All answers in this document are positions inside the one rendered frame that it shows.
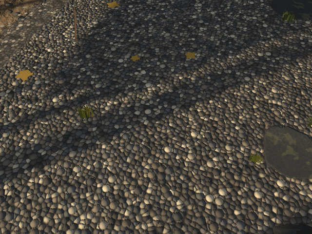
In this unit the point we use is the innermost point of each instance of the robot right hand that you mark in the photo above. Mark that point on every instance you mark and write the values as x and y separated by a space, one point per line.
292 229

